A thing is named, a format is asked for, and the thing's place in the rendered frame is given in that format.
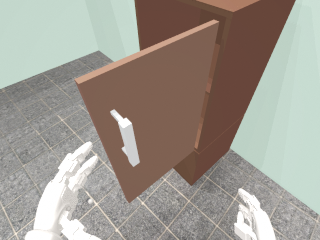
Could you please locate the robot right hand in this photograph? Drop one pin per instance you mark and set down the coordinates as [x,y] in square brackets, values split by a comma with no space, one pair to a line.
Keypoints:
[258,225]

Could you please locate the cupboard door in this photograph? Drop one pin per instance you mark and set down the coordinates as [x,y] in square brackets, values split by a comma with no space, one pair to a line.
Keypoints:
[161,91]

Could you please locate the handle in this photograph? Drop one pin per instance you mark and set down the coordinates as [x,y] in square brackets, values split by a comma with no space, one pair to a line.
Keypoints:
[127,133]

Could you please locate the robot left hand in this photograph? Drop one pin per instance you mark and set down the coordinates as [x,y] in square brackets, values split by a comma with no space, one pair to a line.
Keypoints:
[61,192]

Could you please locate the left robot forearm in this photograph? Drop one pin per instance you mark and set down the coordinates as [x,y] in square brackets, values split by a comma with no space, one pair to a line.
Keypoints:
[37,234]

